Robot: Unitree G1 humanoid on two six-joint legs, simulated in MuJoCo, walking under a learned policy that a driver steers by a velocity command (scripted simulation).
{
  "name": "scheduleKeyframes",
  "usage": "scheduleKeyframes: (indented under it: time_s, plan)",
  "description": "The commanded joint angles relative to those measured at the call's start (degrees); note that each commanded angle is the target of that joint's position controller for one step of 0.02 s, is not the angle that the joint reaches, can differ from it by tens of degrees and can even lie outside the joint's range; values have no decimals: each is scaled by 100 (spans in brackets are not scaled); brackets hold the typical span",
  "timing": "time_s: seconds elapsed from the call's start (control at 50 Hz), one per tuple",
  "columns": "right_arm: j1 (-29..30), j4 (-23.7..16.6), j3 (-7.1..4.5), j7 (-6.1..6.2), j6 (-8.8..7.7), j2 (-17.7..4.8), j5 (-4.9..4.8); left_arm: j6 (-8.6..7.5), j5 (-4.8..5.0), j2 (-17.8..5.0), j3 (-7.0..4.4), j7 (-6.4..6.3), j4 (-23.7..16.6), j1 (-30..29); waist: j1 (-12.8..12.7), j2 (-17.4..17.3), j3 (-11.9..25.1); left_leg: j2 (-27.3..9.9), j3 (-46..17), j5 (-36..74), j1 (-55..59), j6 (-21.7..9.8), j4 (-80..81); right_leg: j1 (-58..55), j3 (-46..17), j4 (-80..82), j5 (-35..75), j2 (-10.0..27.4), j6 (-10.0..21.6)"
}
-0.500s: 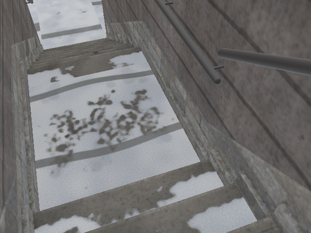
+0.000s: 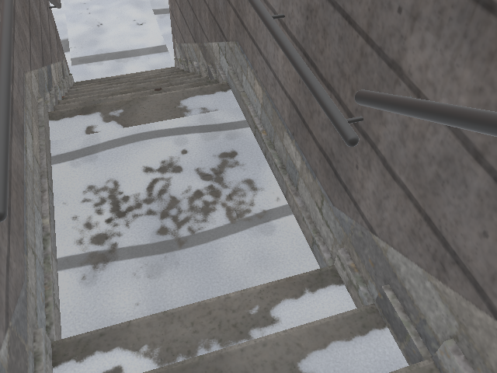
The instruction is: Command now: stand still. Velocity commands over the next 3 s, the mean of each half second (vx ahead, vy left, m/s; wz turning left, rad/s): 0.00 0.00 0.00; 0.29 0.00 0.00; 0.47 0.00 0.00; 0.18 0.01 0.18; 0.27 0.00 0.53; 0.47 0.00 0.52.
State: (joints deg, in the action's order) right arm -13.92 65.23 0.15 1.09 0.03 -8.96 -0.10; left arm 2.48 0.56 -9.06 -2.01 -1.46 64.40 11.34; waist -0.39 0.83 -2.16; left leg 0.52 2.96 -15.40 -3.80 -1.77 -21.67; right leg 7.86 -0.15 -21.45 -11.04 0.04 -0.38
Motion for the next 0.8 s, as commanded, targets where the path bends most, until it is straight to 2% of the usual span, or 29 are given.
scheduleKeyframes:
  time_s: [0.02,0.18,0.5,0.52,0.56,0.6,0.62,0.64,0.68,0.7,0.72,0.74,0.76,0.78,0.8]
  plan:
    - [-253,17,-78,21,-56,-488,13,-37,-16,-417,-74,0,-43,101,-29,-100,-145,-718,-576,438,-513,-74,558,-125,-473,335,815,565,334]
    - [-500,125,-49,41,-68,-408,53,-43,-39,-375,-46,-5,157,322,-11,-114,-247,-717,-595,292,-582,-76,639,-8,-429,381,593,562,309]
    - [-745,247,19,34,-139,-283,53,-81,-25,-287,-14,0,227,475,-49,-129,-260,-701,-585,501,-630,-100,549,37,-457,330,742,584,341]
    - [-776,249,11,34,-136,-294,61,-76,-29,-293,-18,-2,228,484,-35,-146,-168,-662,-590,121,-588,-118,592,23,-413,315,420,516,351]
    - [-863,218,-110,30,-96,-553,72,-58,-47,-401,-74,1,148,441,20,-364,-225,-594,-720,-1241,-634,-268,652,317,-137,-78,-585,202,429]
    - [-1145,173,-238,25,-29,-765,82,-51,-77,-442,-125,21,-11,305,171,-717,-470,-830,-1236,-2990,-688,-624,829,1093,268,-862,-1598,-136,548]
    - [-1309,175,-321,63,-42,-900,75,-87,-101,-372,-107,4,-109,217,251,-849,-690,-1051,-1572,-3403,-620,-781,924,1576,380,-1165,-1651,-136,633]
    - [-1224,84,-322,39,-21,-911,137,-140,-130,-330,-106,-25,-193,-6,379,-724,-938,-1308,-1948,-3531,-633,-992,1080,1919,529,-1410,-1487,-94,610]
    - [-1255,58,-350,30,-53,-855,185,-207,-162,-355,-127,3,-348,-165,405,-759,-1036,-1478,-2157,-3320,-797,-1171,1064,2037,605,-1663,-1366,8,587]
    - [-1211,-29,-374,36,-114,-886,172,-251,-238,-239,-104,33,-338,-157,378,-734,-989,-1563,-2361,-3078,-812,-1280,1082,2014,551,-1862,-1125,75,529]
    - [-1158,-75,-414,37,-143,-961,157,-295,-236,-330,-130,53,-342,-99,331,-750,-950,-1557,-2347,-2993,-872,-1330,1021,1933,518,-1877,-1008,98,510]
    - [-1042,-162,-485,87,-199,-1095,91,-351,-320,-294,-134,75,-284,15,243,-675,-821,-1561,-2289,-2685,-900,-1402,832,1740,523,-1777,-973,109,474]
    - [-879,-210,-522,149,-244,-1130,-28,-336,-347,-384,-165,58,-245,160,93,-600,-800,-1511,-2115,-2446,-1149,-1420,623,1389,568,-1615,-924,54,438]
    - [-695,-259,-492,169,-247,-996,-32,-339,-310,-413,-201,58,-70,677,-206,-617,-686,-1351,-1874,-2004,-1575,-1360,120,741,511,-1424,-1014,-27,461]
    - [-114,-425,-482,160,-246,-855,29,-338,-312,-463,-235,71,310,1814,-852,-754,-473,-1023,-1258,-927,-2563,-1110,-883,-602,418,-1474,-1054,-11,554]
